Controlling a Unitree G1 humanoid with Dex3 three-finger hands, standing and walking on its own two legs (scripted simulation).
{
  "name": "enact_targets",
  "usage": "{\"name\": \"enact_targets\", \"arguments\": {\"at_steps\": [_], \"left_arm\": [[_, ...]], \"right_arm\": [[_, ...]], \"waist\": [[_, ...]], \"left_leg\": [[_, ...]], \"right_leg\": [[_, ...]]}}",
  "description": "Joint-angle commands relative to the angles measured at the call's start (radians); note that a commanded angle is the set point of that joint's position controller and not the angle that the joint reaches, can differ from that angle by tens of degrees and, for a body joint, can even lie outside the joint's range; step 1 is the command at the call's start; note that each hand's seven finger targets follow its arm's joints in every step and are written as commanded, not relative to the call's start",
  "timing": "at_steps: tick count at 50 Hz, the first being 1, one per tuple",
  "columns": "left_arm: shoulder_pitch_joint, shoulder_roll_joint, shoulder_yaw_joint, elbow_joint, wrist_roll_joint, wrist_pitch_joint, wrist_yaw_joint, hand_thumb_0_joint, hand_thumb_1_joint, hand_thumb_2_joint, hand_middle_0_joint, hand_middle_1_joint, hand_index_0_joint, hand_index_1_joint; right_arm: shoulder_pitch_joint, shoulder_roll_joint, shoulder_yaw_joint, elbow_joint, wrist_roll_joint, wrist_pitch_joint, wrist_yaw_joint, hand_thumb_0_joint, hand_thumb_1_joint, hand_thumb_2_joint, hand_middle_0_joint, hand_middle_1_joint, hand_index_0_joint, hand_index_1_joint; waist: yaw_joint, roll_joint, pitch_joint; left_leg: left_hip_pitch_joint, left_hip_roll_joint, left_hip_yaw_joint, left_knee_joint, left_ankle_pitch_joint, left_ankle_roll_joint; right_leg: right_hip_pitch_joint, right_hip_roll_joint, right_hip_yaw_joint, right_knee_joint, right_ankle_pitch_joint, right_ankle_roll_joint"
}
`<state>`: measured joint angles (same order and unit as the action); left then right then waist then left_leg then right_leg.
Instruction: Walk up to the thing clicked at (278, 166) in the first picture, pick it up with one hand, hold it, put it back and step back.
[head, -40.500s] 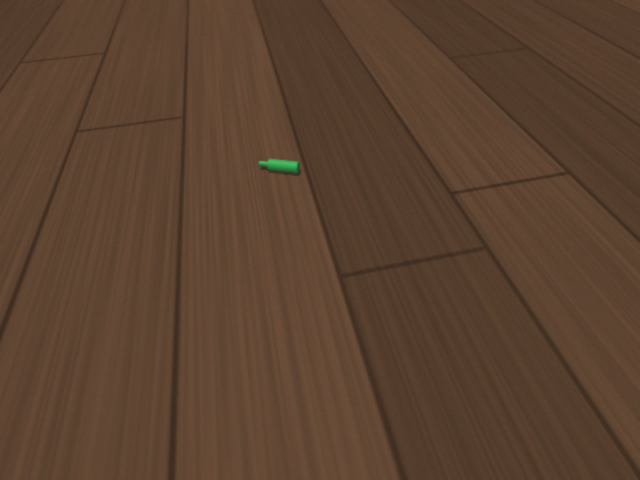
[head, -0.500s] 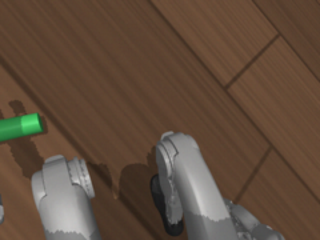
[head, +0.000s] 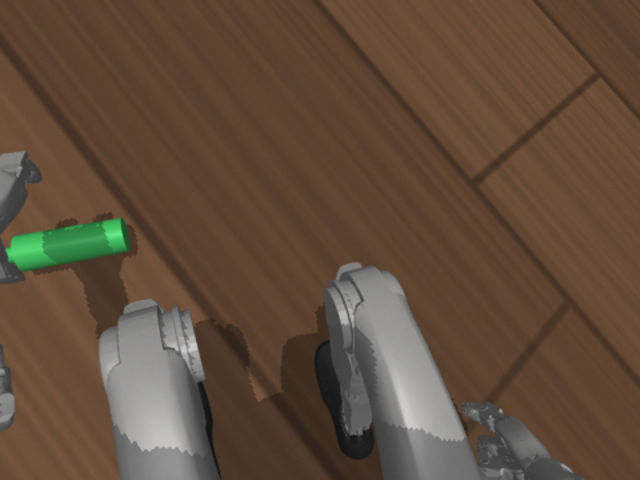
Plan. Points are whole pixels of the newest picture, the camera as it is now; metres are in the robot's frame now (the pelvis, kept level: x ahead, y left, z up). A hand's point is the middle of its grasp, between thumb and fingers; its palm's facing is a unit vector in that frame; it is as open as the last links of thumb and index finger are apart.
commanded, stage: withdraw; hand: left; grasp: from above
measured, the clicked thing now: (56, 246) +0.46 +0.34 -0.31
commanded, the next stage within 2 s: home in 0.16 s
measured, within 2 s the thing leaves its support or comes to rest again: neither
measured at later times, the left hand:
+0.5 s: hand out of the picture +0.44 +0.34 -0.10, palm faces -0.38 -0.16 -0.91, open 12.2 cm
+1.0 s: hand out of the picture +0.28 +0.27 +0.11, palm faces -0.09 -0.82 -0.57, open 7.4 cm
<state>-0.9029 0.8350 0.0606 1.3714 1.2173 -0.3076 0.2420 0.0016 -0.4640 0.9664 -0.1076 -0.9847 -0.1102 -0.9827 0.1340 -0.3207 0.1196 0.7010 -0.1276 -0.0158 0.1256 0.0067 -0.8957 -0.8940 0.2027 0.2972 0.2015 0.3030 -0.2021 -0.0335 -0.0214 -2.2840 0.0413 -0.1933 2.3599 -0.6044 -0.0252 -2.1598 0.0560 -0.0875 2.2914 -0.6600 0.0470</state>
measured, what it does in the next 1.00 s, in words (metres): rises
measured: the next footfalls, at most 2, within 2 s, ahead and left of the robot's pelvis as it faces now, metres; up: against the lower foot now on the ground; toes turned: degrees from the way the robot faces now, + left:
none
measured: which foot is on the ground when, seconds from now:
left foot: down 0.00-1.00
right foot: down 0.00-1.00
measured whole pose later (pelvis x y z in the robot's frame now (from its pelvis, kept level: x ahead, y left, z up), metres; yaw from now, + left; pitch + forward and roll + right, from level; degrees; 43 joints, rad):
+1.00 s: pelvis +0.02 +0.00 +0.20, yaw +7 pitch +27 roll -5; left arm -0.02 0.40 0.05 0.28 0.31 0.18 0.03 0.01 0.88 0.89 -0.22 -0.30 -0.21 -0.31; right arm 0.06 -0.25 0.00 0.57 0.03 -0.06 -0.01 0.01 -0.90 -0.90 0.20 0.30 0.20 0.30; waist -0.04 0.02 -0.19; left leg -1.61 0.05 -0.09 1.72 -0.59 -0.02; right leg -1.51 0.01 -0.05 1.68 -0.64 0.03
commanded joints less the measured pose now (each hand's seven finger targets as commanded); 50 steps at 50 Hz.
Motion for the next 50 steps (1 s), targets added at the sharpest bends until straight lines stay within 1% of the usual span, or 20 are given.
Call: {"name": "enact_targets", "arguments": {"at_steps": [1, 3, 6, 8, 11, 13, 14, 17, 22, 24, 26, 28, 31, 33, 37, 39, 44, 46, 47, 50], "left_arm": [[-0.355, 0.326, 0.104, -0.135, 0.035, -0.035, 0.128, 0.000, -0.464, 0.948, -0.094, -0.973, -0.106, -0.959], [-0.374, 0.314, 0.109, -0.145, 0.052, -0.033, 0.166, 0.000, -0.450, 0.936, -0.108, -0.957, -0.120, -0.943], [-0.359, 0.322, 0.131, -0.180, 0.063, -0.001, 0.210, 0.000, -0.436, 0.919, -0.125, -0.935, -0.135, -0.922], [-0.364, 0.336, 0.145, -0.228, 0.053, 0.028, 0.219, 0.000, -0.409, 0.897, -0.150, -0.904, -0.159, -0.892], [-0.317, 0.284, 0.128, -0.214, 0.024, 0.080, 0.205, 0.000, -0.381, 0.873, -0.170, -0.876, -0.180, -0.863], [-0.307, 0.218, 0.076, -0.182, 0.006, 0.109, 0.178, 0.000, -0.385, 0.876, -0.164, -0.882, -0.176, -0.868], [-0.323, 0.231, 0.074, -0.185, -0.002, 0.117, 0.166, 0.000, -0.305, 0.863, -0.235, -0.802, -0.211, -0.788], [-0.265, 0.240, 0.088, -0.227, -0.044, 0.139, 0.118, 0.000, -0.151, 0.902, -0.241, -0.634, -0.217, -0.655], [-0.123, 0.171, 0.100, -0.383, -0.157, 0.170, 0.016, 0.000, 0.205, 0.824, -0.206, -0.443, -0.195, -0.453], [-0.028, 0.132, 0.108, -0.474, -0.219, 0.186, -0.024, 0.000, 0.365, 0.813, -0.198, -0.386, -0.190, -0.393], [0.033, 0.094, 0.109, -0.633, -0.300, 0.204, -0.061, 0.000, 0.525, 0.792, -0.187, -0.324, -0.183, -0.328], [0.144, 0.029, 0.100, -0.675, -0.380, 0.232, -0.099, 0.000, 0.685, 0.801, -0.184, -0.284, -0.183, -0.285], [0.249, -0.019, 0.097, -0.823, -0.493, 0.268, -0.148, 0.000, 0.893, 0.898, -0.200, -0.300, -0.200, -0.300], [0.297, -0.060, 0.081, -0.950, -0.562, 0.286, -0.174, 0.000, 0.899, 0.900, -0.200, -0.300, -0.200, -0.300], [0.393, -0.104, 0.092, -1.097, -0.668, 0.324, -0.194, 0.000, 0.900, 0.900, -0.200, -0.299, -0.200, -0.299], [0.467, -0.156, 0.064, -1.130, -0.715, 0.347, -0.199, 0.000, 0.900, 0.900, -0.200, -0.299, -0.200, -0.299], [0.636, -0.221, 0.080, -1.246, -0.844, 0.413, -0.193, 0.000, 0.896, 0.899, -0.200, -0.300, -0.200, -0.300], [0.691, -0.262, 0.056, -1.289, -0.892, 0.444, -0.189, 0.000, 0.898, 0.900, -0.200, -0.300, -0.200, -0.300], [0.707, -0.249, 0.079, -1.306, -0.926, 0.460, -0.184, 0.000, 0.900, 0.901, -0.200, -0.300, -0.200, -0.301], [0.791, -0.286, 0.071, -1.370, -1.005, 0.504, -0.179, 0.000, 0.901, 0.902, -0.200, -0.301, -0.200, -0.301]], "right_arm": [[0.140, -0.226, -0.066, -0.012, -0.025, -0.013, -0.016, 0.000, -0.889, -0.893, 0.200, 0.300, 0.200, 0.300], [0.145, -0.228, -0.071, -0.003, -0.038, -0.017, -0.017, 0.000, -0.890, -0.893, 0.200, 0.300, 0.200, 0.300], [0.153, -0.231, -0.091, 0.010, -0.044, -0.031, -0.015, 0.000, -0.894, -0.894, 0.200, 0.300, 0.200, 0.300], [0.160, -0.229, -0.107, 0.014, -0.043, -0.037, -0.012, 0.000, -0.896, -0.895, 0.200, 0.300, 0.200, 0.300], [0.178, -0.221, -0.125, 0.021, -0.034, -0.044, -0.006, 0.000, -0.895, -0.895, 0.200, 0.300, 0.200, 0.300], [0.195, -0.208, -0.127, 0.035, -0.027, -0.046, -0.004, 0.000, -0.894, -0.893, 0.200, 0.299, 0.200, 0.299], [0.201, -0.208, -0.128, 0.037, -0.020, -0.046, -0.004, 0.000, -0.885, -0.895, 0.199, 0.299, 0.199, 0.299], [0.213, -0.197, -0.137, 0.032, -0.001, -0.042, -0.002, 0.000, -0.885, -0.895, 0.199, 0.299, 0.199, 0.299], [0.215, -0.179, -0.178, -0.003, 0.043, -0.029, 0.003, 0.000, -0.893, -0.897, 0.200, 0.299, 0.199, 0.299], [0.209, -0.172, -0.197, -0.029, 0.063, -0.018, 0.001, 0.000, -0.895, -0.898, 0.200, 0.300, 0.200, 0.300], [0.196, -0.162, -0.206, -0.064, 0.080, -0.009, -0.003, 0.000, -0.898, -0.899, 0.200, 0.300, 0.200, 0.300], [0.163, -0.148, -0.212, -0.082, 0.097, -0.001, -0.013, 0.000, -0.900, -0.900, 0.200, 0.300, 0.200, 0.300], [0.125, -0.142, -0.219, -0.111, 0.114, 0.001, -0.032, 0.000, -0.900, -0.900, 0.200, 0.300, 0.200, 0.300], [0.103, -0.133, -0.214, -0.139, 0.122, 0.000, -0.045, 0.000, -0.900, -0.900, 0.200, 0.300, 0.200, 0.300], [0.066, -0.128, -0.211, -0.171, 0.140, -0.011, -0.077, 0.000, -0.900, -0.900, 0.200, 0.300, 0.200, 0.300], [0.045, -0.118, -0.208, -0.182, 0.145, -0.023, -0.092, 0.000, -0.900, -0.900, 0.200, 0.300, 0.200, 0.300], [0.007, -0.105, -0.201, -0.213, 0.154, -0.063, -0.133, 0.000, -0.900, -0.900, 0.200, 0.300, 0.200, 0.300], [-0.005, -0.092, -0.195, -0.227, 0.158, -0.078, -0.145, 0.000, -0.900, -0.900, 0.200, 0.300, 0.200, 0.300], [-0.013, -0.089, -0.191, -0.233, 0.160, -0.084, -0.152, 0.000, -0.900, -0.900, 0.200, 0.300, 0.200, 0.300], [-0.029, -0.074, -0.179, -0.252, 0.163, -0.106, -0.173, 0.000, -0.900, -0.900, 0.200, 0.300, 0.200, 0.300]], "waist": [[-0.003, 0.364, -0.613], [-0.010, 0.413, -0.669], [0.003, 0.470, -0.720], [0.010, 0.494, -0.759], [0.012, 0.450, -0.745], [-0.005, 0.395, -0.722], [-0.011, 0.364, -0.703], [0.025, 0.329, -0.760], [0.084, 0.303, -0.834], [0.109, 0.295, -0.849], [0.117, 0.261, -0.853], [0.122, 0.215, -0.781], [0.134, 0.189, -0.743], [0.136, 0.210, -0.733], [0.144, 0.223, -0.710], [0.138, 0.201, -0.678], [0.144, 0.201, -0.644], [0.130, 0.183, -0.620], [0.135, 0.168, -0.621], [0.137, 0.169, -0.572]], "left_leg": [[0.506, -0.015, 0.113, -0.212, 0.024, 0.030], [0.551, -0.016, 0.110, -0.212, 0.039, 0.025], [0.603, -0.016, 0.117, -0.218, 0.050, 0.020], [0.603, -0.015, 0.126, -0.221, 0.053, 0.022], [0.569, -0.016, 0.136, -0.236, 0.028, 0.032], [0.546, -0.017, 0.139, -0.233, 0.033, 0.040], [0.518, -0.020, 0.137, -0.235, 0.025, 0.046], [0.535, -0.023, 0.143, -0.258, 0.058, 0.050], [0.630, -0.024, 0.153, -0.330, 0.127, 0.051], [0.674, -0.023, 0.148, -0.383, 0.122, 0.049], [0.675, -0.022, 0.144, -0.425, 0.098, 0.055], [0.679, -0.020, 0.131, -0.478, 0.056, 0.056], [0.727, -0.012, 0.115, -0.553, 0.003, 0.058], [0.761, -0.010, 0.113, -0.600, 0.000, 0.057], [0.890, 0.000, 0.090, -0.712, -0.015, 0.049], [0.933, 0.000, 0.099, -0.749, -0.008, 0.048], [1.064, -0.002, 0.093, -0.877, -0.023, 0.042], [1.090, -0.008, 0.110, -0.902, 0.004, 0.044], [1.106, -0.010, 0.110, -0.921, -0.001, 0.046], [1.173, -0.010, 0.105, -1.003, -0.029, 0.044]], "right_leg": [[0.197, 0.020, -0.096, -0.202, 0.091, -0.084], [0.181, 0.020, -0.105, -0.181, 0.109, -0.086], [0.162, 0.012, -0.104, -0.173, 0.123, -0.089], [0.171, 0.007, -0.095, -0.183, 0.128, -0.088], [0.180, 0.006, -0.085, -0.218, 0.114, -0.085], [0.195, 0.009, -0.081, -0.242, 0.129, -0.081], [0.200, 0.009, -0.078, -0.250, 0.123, -0.080], [0.289, 0.009, -0.063, -0.276, 0.146, -0.078], [0.390, 0.004, -0.043, -0.334, 0.204, -0.077], [0.424, 0.001, -0.037, -0.373, 0.196, -0.078], [0.466, 0.002, -0.029, -0.425, 0.177, -0.076], [0.466, 0.001, -0.025, -0.466, 0.146, -0.075], [0.493, -0.001, -0.013, -0.527, 0.108, -0.076], [0.539, -0.007, -0.004, -0.563, 0.112, -0.075], [0.594, -0.014, 0.006, -0.627, 0.106, -0.075], [0.626, -0.016, 0.013, -0.676, 0.108, -0.074], [0.734, -0.025, 0.027, -0.789, 0.092, -0.071], [0.796, -0.026, 0.037, -0.848, 0.110, -0.069], [0.832, -0.027, 0.043, -0.878, 0.103, -0.067], [0.907, -0.029, 0.051, -0.957, 0.076, -0.066]]}}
